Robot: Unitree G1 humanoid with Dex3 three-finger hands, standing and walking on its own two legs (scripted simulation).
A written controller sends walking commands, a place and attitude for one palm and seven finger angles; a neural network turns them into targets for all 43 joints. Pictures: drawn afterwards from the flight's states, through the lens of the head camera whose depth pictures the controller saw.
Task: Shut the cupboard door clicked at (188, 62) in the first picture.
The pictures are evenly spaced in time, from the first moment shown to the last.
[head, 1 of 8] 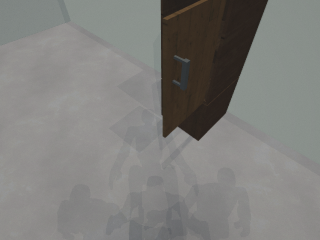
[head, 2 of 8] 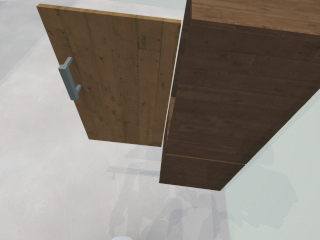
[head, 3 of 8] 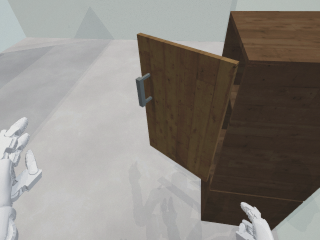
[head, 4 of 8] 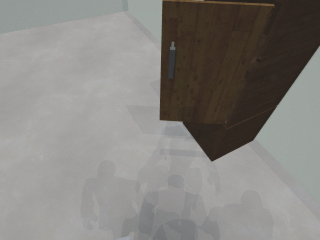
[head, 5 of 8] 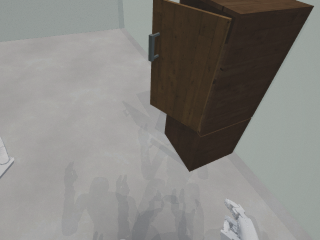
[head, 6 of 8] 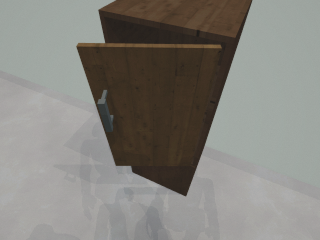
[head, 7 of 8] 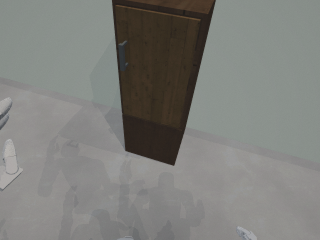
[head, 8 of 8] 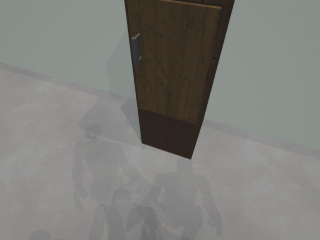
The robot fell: no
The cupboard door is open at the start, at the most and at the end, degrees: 91 91 0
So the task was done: yes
